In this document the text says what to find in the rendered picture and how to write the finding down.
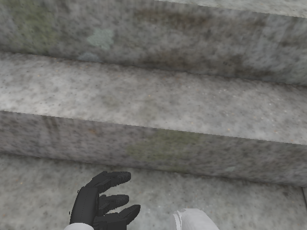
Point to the robot right thigh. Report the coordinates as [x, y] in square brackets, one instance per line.
[191, 219]

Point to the left robot hand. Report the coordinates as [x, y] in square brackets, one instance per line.
[91, 208]

